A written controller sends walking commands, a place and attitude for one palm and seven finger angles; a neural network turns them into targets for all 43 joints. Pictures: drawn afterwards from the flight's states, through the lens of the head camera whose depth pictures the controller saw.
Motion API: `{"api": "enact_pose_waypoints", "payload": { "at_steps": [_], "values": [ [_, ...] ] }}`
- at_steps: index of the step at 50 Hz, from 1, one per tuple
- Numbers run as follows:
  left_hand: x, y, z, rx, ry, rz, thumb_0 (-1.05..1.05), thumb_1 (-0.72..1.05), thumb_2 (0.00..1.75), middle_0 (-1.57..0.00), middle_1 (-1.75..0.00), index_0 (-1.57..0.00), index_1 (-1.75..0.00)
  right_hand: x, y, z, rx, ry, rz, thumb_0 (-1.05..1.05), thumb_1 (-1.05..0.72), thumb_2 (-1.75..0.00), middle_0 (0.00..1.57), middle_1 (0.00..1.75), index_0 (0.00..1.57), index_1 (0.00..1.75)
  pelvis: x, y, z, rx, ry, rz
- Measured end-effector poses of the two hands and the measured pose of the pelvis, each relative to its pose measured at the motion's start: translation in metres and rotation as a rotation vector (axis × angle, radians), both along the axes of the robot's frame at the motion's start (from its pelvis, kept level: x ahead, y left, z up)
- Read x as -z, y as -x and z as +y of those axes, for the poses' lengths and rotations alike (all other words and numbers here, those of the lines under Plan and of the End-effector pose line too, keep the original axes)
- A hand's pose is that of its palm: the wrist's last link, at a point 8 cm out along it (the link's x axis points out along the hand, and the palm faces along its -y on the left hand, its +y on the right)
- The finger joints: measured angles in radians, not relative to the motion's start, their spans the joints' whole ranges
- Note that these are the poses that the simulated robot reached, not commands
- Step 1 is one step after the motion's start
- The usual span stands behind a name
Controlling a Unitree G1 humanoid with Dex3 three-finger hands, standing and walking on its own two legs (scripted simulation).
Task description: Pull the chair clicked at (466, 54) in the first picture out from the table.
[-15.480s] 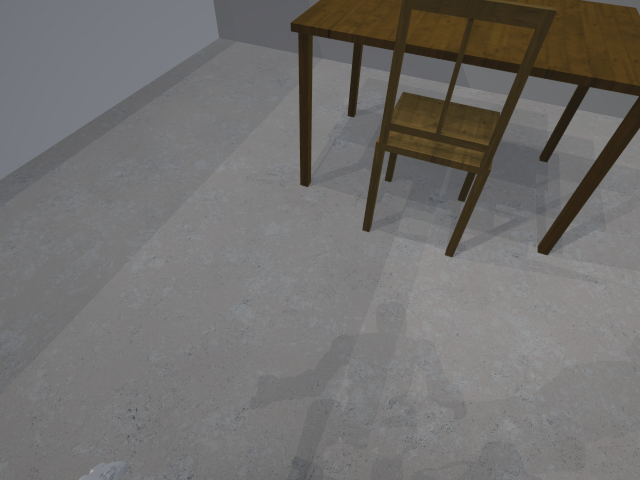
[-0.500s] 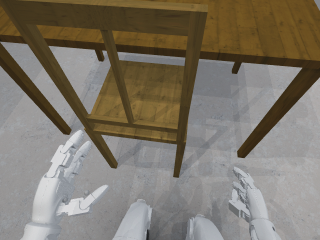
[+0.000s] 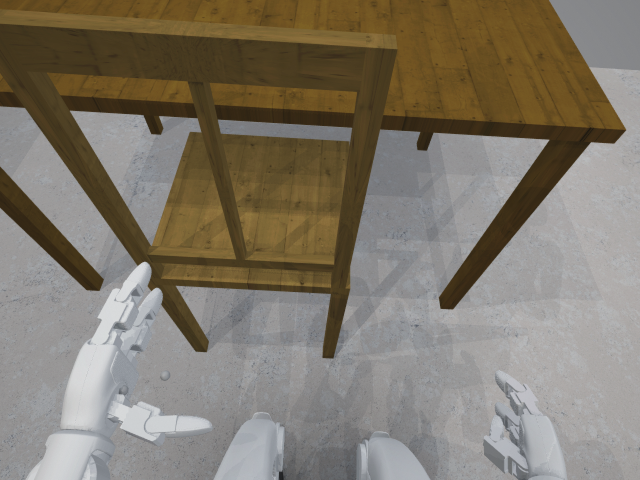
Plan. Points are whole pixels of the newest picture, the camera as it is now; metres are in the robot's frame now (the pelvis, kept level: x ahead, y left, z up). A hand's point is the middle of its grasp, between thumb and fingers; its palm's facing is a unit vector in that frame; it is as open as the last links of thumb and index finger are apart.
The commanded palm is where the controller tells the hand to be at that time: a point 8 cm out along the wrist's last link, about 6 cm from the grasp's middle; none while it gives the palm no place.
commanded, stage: raise the hand toward the chair's back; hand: left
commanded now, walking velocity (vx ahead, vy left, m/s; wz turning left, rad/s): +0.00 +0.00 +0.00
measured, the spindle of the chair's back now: (225, 189) +0.47 +0.16 +0.05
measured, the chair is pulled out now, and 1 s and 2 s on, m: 0.00 0.00 0.00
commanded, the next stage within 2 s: aim the fingers beside a spindle in 0.92 s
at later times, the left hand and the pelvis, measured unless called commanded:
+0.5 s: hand (127, 327) +0.26 +0.22 +0.07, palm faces +0.06 -0.99 -0.09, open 16.9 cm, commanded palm +0.23 +0.26 +0.07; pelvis +0.02 +0.00 +0.01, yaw +1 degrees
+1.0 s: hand (151, 340) +0.25 +0.19 +0.07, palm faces +0.04 -1.00 -0.08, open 16.9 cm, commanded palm +0.23 +0.25 +0.07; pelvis +0.01 -0.01 +0.01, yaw +1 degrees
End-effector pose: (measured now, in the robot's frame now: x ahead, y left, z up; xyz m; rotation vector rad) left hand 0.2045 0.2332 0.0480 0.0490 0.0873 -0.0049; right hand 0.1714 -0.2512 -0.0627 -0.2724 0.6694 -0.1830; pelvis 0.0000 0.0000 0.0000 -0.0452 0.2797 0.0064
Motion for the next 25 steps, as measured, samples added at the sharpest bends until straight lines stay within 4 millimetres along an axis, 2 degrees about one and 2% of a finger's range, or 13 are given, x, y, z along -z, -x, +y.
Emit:
{"api": "enact_pose_waypoints", "payload": {
  "at_steps": [7,12,16,22,25],
  "values": [
    [-0.027,-0.002,0.024,-0.097,-0.034,-0.101,-0.01,-0.42,0.34,-0.07,-0.10,-0.07,-0.09,-0.008,-0.023,0.028,-0.085,-0.048,-0.046,0.01,-0.90,-0.90,0.20,0.30,0.20,0.30,-0.006,-0.003,0.002,-0.015,0.011,-0.012],
    [-0.016,-0.009,0.024,-0.043,-0.021,-0.025,-0.01,-0.47,0.31,-0.06,-0.09,-0.06,-0.08,-0.006,-0.027,0.039,-0.115,-0.068,-0.037,0.01,-0.90,-0.90,0.21,0.30,0.20,0.30,-0.008,-0.005,0.003,-0.020,0.013,-0.011],
    [-0.008,-0.015,0.025,-0.023,0.002,0.027,-0.01,-0.49,0.31,-0.06,-0.09,-0.06,-0.08,-0.006,-0.023,0.037,-0.107,-0.058,-0.014,0.01,-0.90,-0.90,0.21,0.30,0.20,0.30,-0.010,-0.008,0.002,-0.019,0.013,-0.010],
    [-0.028,-0.028,0.038,-0.069,-0.032,-0.068,-0.02,-0.50,0.30,-0.07,-0.09,-0.06,-0.08,-0.004,-0.015,0.023,-0.088,-0.030,0.028,0.01,-0.90,-0.90,0.21,0.30,0.20,0.30,-0.013,-0.013,0.001,-0.020,0.014,-0.009],
    [-0.031,-0.035,0.039,-0.061,-0.039,-0.069,-0.02,-0.50,0.30,-0.06,-0.08,-0.06,-0.08,-0.003,-0.011,0.016,-0.070,-0.026,0.044,0.01,-0.90,-0.90,0.21,0.30,0.20,0.30,-0.013,-0.015,0.001,-0.019,0.012,-0.006]
  ]
}}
